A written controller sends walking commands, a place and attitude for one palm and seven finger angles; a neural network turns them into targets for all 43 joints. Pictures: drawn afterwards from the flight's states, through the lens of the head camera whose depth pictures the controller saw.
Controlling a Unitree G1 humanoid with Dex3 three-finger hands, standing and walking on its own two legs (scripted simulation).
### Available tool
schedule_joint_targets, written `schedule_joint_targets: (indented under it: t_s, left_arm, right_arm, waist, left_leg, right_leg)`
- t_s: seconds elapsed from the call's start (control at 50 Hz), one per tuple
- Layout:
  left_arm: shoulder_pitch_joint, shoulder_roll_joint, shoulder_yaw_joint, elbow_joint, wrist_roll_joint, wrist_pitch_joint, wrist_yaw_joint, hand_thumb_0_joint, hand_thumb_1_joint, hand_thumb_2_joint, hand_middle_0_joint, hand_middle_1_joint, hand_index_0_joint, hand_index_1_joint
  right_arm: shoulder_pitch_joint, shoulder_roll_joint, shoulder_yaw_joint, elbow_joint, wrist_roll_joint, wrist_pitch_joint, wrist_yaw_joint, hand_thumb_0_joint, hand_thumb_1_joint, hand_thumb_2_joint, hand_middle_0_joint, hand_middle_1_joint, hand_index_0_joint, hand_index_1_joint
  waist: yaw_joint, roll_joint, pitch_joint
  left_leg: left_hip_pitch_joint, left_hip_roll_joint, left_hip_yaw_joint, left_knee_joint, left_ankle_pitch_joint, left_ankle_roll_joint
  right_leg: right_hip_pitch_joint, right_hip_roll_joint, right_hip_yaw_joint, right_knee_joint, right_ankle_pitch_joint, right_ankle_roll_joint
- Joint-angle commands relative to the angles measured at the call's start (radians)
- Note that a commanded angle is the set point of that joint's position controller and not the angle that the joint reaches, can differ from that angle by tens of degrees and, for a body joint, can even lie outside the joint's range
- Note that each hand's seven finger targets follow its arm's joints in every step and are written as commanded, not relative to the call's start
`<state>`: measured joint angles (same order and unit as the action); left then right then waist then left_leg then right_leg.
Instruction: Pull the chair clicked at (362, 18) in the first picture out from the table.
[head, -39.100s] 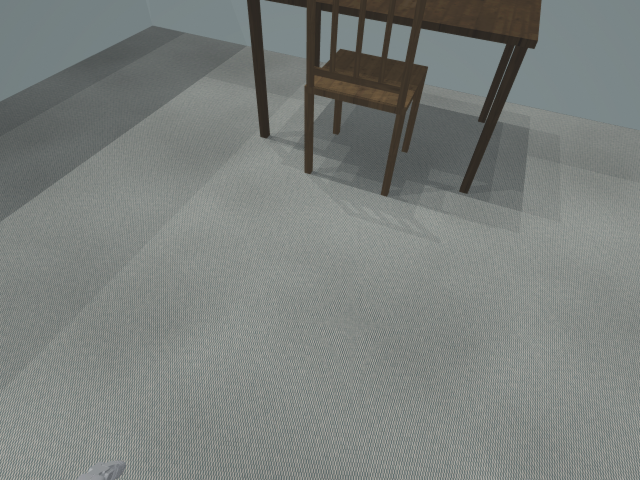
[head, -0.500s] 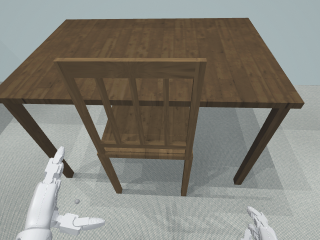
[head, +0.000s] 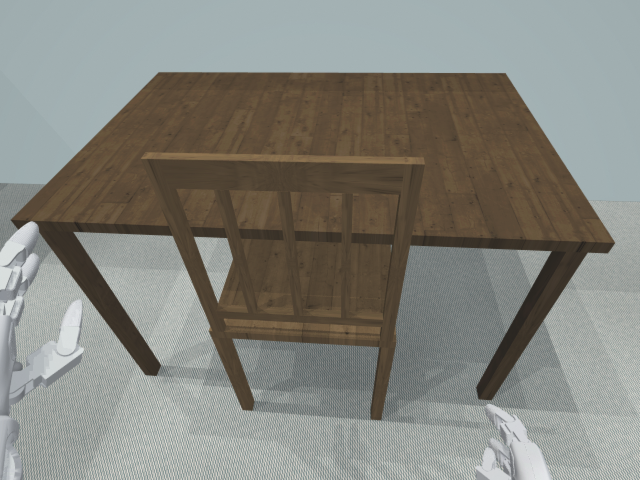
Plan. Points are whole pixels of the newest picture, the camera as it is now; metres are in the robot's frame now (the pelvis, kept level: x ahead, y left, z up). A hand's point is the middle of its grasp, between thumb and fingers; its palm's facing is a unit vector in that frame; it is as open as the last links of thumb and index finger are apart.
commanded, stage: draw the hand back to the body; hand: left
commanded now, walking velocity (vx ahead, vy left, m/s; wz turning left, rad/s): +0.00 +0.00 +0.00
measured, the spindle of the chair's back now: (292, 259) +0.51 +0.13 -0.06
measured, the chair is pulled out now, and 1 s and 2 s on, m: -0.10 -0.10 -0.10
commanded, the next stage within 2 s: step back with the hand held close in 0.34 s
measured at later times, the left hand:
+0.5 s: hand (71, 346) +0.18 +0.26 +0.17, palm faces +0.44 -0.79 -0.44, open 7.4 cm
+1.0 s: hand (25, 395) +0.14 +0.28 +0.16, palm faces +0.38 -0.77 -0.52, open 7.4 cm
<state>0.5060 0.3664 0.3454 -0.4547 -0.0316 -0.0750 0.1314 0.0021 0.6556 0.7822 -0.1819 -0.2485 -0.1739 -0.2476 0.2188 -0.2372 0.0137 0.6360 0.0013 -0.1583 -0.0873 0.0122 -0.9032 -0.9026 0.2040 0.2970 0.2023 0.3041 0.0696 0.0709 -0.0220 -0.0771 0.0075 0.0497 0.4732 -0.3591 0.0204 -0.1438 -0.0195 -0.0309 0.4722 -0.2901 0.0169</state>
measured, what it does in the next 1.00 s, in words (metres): shifts its weight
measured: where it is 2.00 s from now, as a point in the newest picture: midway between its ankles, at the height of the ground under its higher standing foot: outside the picture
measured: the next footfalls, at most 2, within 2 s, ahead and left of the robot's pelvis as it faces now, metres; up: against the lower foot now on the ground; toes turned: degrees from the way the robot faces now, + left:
none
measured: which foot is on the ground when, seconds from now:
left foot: down 0.00-1.00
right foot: down 0.00-1.00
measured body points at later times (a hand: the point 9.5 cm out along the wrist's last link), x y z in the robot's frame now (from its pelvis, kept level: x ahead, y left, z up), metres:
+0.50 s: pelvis -0.01 +0.00 +0.00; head -0.02 -0.02 +0.45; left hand +0.15 +0.30 +0.19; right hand +0.16 -0.23 -0.09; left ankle -0.06 +0.10 -0.74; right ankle -0.02 -0.13 -0.74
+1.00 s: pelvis -0.07 +0.02 +0.00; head -0.06 +0.02 +0.45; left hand +0.11 +0.31 +0.19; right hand +0.09 -0.24 -0.08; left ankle -0.06 +0.10 -0.74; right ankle -0.02 -0.13 -0.74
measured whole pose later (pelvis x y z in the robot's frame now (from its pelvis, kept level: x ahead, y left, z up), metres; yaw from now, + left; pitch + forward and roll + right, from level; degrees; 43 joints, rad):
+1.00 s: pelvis -0.07 +0.02 +0.00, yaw -2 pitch -1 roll +0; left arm 0.56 0.42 0.42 -0.46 0.00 -0.24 0.14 0.01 0.89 0.90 -0.22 -0.30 -0.21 -0.30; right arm 0.22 -0.22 -0.02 0.61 0.00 -0.11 -0.09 0.01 -0.90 -0.90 0.20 0.30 0.20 0.30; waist 0.01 -0.01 0.04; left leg -0.21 -0.02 0.11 0.50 -0.27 0.06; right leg -0.29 -0.04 0.03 0.49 -0.18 0.04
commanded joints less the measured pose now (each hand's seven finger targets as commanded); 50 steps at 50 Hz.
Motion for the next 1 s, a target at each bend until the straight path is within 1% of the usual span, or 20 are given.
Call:
schedule_joint_targets:
  t_s: [0.0,0.04,0.08,0.14,0.18,0.3,0.42,0.44,0.46,0.48,0.5,0.52,0.56,0.58,0.66,0.7,0.78,0.82,0.92,0.98]
  left_arm:
    - [-0.044,0.113,0.073,-0.114,-0.01,-0.065,0.007,0.0,0.9,0.9,-0.2,-0.3,-0.2,-0.3]
    - [-0.062,0.135,0.079,-0.149,-0.008,-0.075,0.005,0.0,0.9,0.9,-0.2,-0.3,-0.2,-0.3]
    - [-0.072,0.159,0.094,-0.176,-0.004,-0.078,0.007,0.0,0.9,0.9,-0.2,-0.3,-0.2,-0.3]
    - [-0.067,0.188,0.122,-0.223,-0.001,-0.085,0.015,0.0,0.9,0.9,-0.2,-0.3,-0.2,-0.3]
    - [-0.068,0.202,0.137,-0.22,-0.002,-0.082,0.018,0.0,0.9,0.9,-0.2,-0.3,-0.2,-0.3]
    - [-0.073,0.163,0.11,-0.172,-0.003,-0.085,0.013,0.0,0.9,0.9,-0.2,-0.3,-0.2,-0.3]
    - [-0.067,0.161,0.106,-0.18,-0.003,-0.093,0.009,0.0,0.9,0.9,-0.2,-0.3,-0.2,-0.3]
    - [-0.118,0.187,0.118,-0.215,-0.003,-0.098,0.012,0.0,0.9,0.9,-0.2,-0.3,-0.2,-0.3]
    - [-0.257,0.339,0.273,-0.217,-0.009,-0.161,0.019,0.0,0.9,0.9,-0.2,-0.3,-0.2,-0.3]
    - [-0.251,0.335,0.277,-0.174,-0.003,-0.182,0.015,0.0,0.9,0.9,-0.2,-0.3,-0.2,-0.3]
    - [-0.168,0.256,0.223,-0.098,0.001,-0.184,0.006,0.0,0.9,0.9,-0.2,-0.3,-0.2,-0.3]
    - [-0.109,0.207,0.18,-0.082,0.004,-0.185,-0.002,0.0,0.9,0.9,-0.2,-0.3,-0.2,-0.3]
    - [-0.024,0.167,0.14,-0.103,0.006,-0.186,-0.006,0.0,0.9,0.9,-0.2,-0.3,-0.2,-0.3]
    - [-0.003,0.158,0.13,-0.115,0.004,-0.185,-0.008,0.0,0.9,0.9,-0.2,-0.3,-0.2,-0.3]
    - [0.068,0.205,0.178,-0.163,0.011,-0.188,0.007,0.0,0.9,0.9,-0.2,-0.3,-0.2,-0.3]
    - [0.088,0.236,0.212,-0.186,0.011,-0.195,0.015,0.0,0.9,0.9,-0.2,-0.3,-0.2,-0.3]
    - [0.082,0.257,0.229,-0.214,0.009,-0.21,0.022,0.0,0.9,0.9,-0.2,-0.3,-0.2,-0.3]
    - [0.074,0.235,0.209,-0.211,0.008,-0.215,0.023,0.0,0.9,0.9,-0.2,-0.3,-0.2,-0.3]
    - [0.036,0.209,0.189,-0.185,0.018,-0.226,0.03,0.0,0.9,0.9,-0.2,-0.3,-0.2,-0.3]
    - [-0.005,0.211,0.188,-0.186,0.031,-0.235,0.035,0.0,0.9,0.9,-0.2,-0.3,-0.2,-0.3]
  right_arm:
    - [-0.102,-0.105,-0.042,-0.139,-0.002,-0.037,0.005,0.0,-0.9,-0.9,0.2,0.3,0.2,0.3]
    - [-0.103,-0.113,-0.05,-0.144,-0.003,-0.031,0.005,0.0,-0.9,-0.9,0.2,0.3,0.2,0.3]
    - [-0.106,-0.113,-0.049,-0.146,-0.005,-0.032,0.007,0.0,-0.9,-0.9,0.2,0.3,0.2,0.3]
    - [-0.102,-0.109,-0.048,-0.148,-0.009,-0.041,0.008,0.0,-0.9,-0.9,0.2,0.3,0.2,0.3]
    - [-0.105,-0.108,-0.047,-0.143,-0.009,-0.044,0.009,0.0,-0.9,-0.9,0.2,0.3,0.2,0.3]
    - [-0.116,-0.106,-0.046,-0.136,-0.005,-0.044,0.006,0.0,-0.9,-0.9,0.2,0.3,0.2,0.3]
    - [-0.119,-0.107,-0.05,-0.137,-0.005,-0.049,0.008,0.0,-0.9,-0.9,0.2,0.3,0.2,0.3]
    - [-0.121,-0.11,-0.049,-0.138,-0.006,-0.053,0.007,0.0,-0.9,-0.9,0.2,0.3,0.2,0.3]
    - [-0.102,-0.119,-0.053,-0.148,0.01,-0.037,0.0,0.0,-0.9,-0.9,0.2,0.3,0.2,0.3]
    - [-0.078,-0.101,-0.049,-0.125,0.002,-0.028,-0.002,0.0,-0.9,-0.9,0.2,0.3,0.2,0.3]
    - [-0.093,-0.103,-0.052,-0.112,-0.002,-0.026,-0.001,0.0,-0.9,-0.9,0.2,0.3,0.2,0.3]
    - [-0.097,-0.11,-0.058,-0.12,-0.002,-0.023,0.001,0.0,-0.9,-0.9,0.2,0.3,0.2,0.3]
    - [-0.107,-0.12,-0.064,-0.137,-0.007,-0.013,0.003,0.0,-0.9,-0.9,0.2,0.3,0.2,0.3]
    - [-0.113,-0.12,-0.065,-0.146,-0.008,-0.008,0.003,0.0,-0.9,-0.9,0.2,0.3,0.2,0.3]
    - [-0.118,-0.118,-0.078,-0.17,-0.009,0.018,-0.001,0.0,-0.9,-0.9,0.2,0.3,0.2,0.3]
    - [-0.121,-0.109,-0.078,-0.178,-0.008,0.027,-0.004,0.0,-0.9,-0.9,0.2,0.3,0.2,0.3]
    - [-0.126,-0.105,-0.08,-0.186,-0.004,0.031,-0.008,0.0,-0.9,-0.9,0.2,0.3,0.2,0.3]
    - [-0.116,-0.107,-0.078,-0.189,-0.005,0.023,-0.009,0.0,-0.9,-0.9,0.2,0.3,0.2,0.3]
    - [-0.102,-0.119,-0.077,-0.184,-0.004,-0.003,-0.008,0.0,-0.9,-0.9,0.2,0.3,0.2,0.3]
    - [-0.09,-0.128,-0.08,-0.18,0.0,-0.021,-0.007,0.0,-0.9,-0.9,0.2,0.3,0.2,0.3]
  waist:
    - [-0.02,-0.047,0.005]
    - [-0.015,-0.059,-0.022]
    - [-0.009,0.006,-0.038]
    - [0.0,0.009,-0.085]
    - [-0.001,0.01,-0.073]
    - [-0.012,-0.011,-0.004]
    - [-0.007,-0.006,-0.021]
    - [-0.009,0.001,-0.035]
    - [-0.043,-0.026,0.073]
    - [-0.048,-0.04,0.084]
    - [-0.055,-0.07,0.072]
    - [-0.055,-0.071,0.018]
    - [-0.053,-0.026,-0.078]
    - [-0.049,-0.008,-0.102]
    - [-0.047,-0.078,-0.171]
    - [-0.044,-0.049,-0.176]
    - [-0.044,0.008,-0.13]
    - [-0.048,0.025,-0.089]
    - [-0.056,0.022,-0.012]
    - [-0.06,-0.005,0.009]
  left_leg:
    - [-0.01,0.052,-0.019,-0.074,0.445,0.002]
    - [-0.001,0.053,-0.018,-0.076,0.439,0.008]
    - [0.009,0.05,-0.02,-0.08,0.452,0.002]
    - [0.029,0.053,-0.028,-0.083,0.505,-0.003]
    - [0.018,0.049,-0.028,-0.081,0.505,-0.007]
    - [-0.011,0.049,-0.022,-0.095,0.405,-0.002]
    - [-0.007,0.048,-0.02,-0.097,0.393,0.002]
    - [-0.003,0.046,-0.018,-0.097,0.376,0.003]
    - [-0.054,0.068,-0.013,-0.093,0.252,0.02]
    - [-0.072,0.061,-0.026,-0.099,0.191,0.015]
    - [-0.064,0.064,-0.026,-0.102,0.203,0.017]
    - [-0.033,0.071,-0.017,-0.097,0.255,0.021]
    - [0.016,0.087,-0.009,-0.092,0.401,0.026]
    - [0.021,0.088,-0.009,-0.093,0.454,0.022]
    - [0.006,0.105,-0.023,-0.083,0.556,0.023]
    - [-0.03,0.101,-0.032,-0.085,0.556,0.02]
    - [-0.112,0.108,-0.045,-0.101,0.483,0.02]
    - [-0.161,0.116,-0.056,-0.123,0.406,0.021]
    - [-0.356,0.146,-0.091,-0.19,0.054,0.053]
    - [-0.448,0.146,-0.11,-0.196,-0.117,0.068]
  right_leg:
    - [0.003,-0.005,-0.007,-0.069,0.307,-0.039]
    - [0.014,-0.006,-0.002,-0.07,0.313,-0.038]
    - [0.024,-0.007,0.004,-0.067,0.314,-0.041]
    - [0.05,-0.007,0.003,-0.058,0.335,-0.042]
    - [0.06,-0.005,0.007,-0.065,0.348,-0.044]
    - [0.033,-0.001,0.006,-0.089,0.289,-0.045]
    - [0.039,-0.002,0.009,-0.09,0.285,-0.044]
    - [0.044,-0.003,0.011,-0.092,0.282,-0.044]
    - [-0.073,-0.044,0.154,-0.147,0.369,-0.054]
    - [-0.077,-0.065,0.158,-0.156,0.356,-0.062]
    - [-0.072,-0.064,0.162,-0.153,0.37,-0.06]
    - [-0.049,-0.064,0.153,-0.135,0.418,-0.053]
    - [-0.003,-0.065,0.128,-0.091,0.521,-0.042]
    - [0.012,-0.063,0.12,-0.078,0.544,-0.038]
    - [0.054,-0.061,0.102,-0.032,0.615,-0.027]
    - [0.069,-0.065,0.103,-0.013,0.615,-0.029]
    - [0.06,-0.059,0.096,0.01,0.531,-0.026]
    - [0.049,-0.052,0.093,0.019,0.458,-0.023]
    - [0.077,-0.04,0.094,0.063,0.269,-0.019]
    - [0.099,-0.034,0.109,0.067,0.222,-0.017]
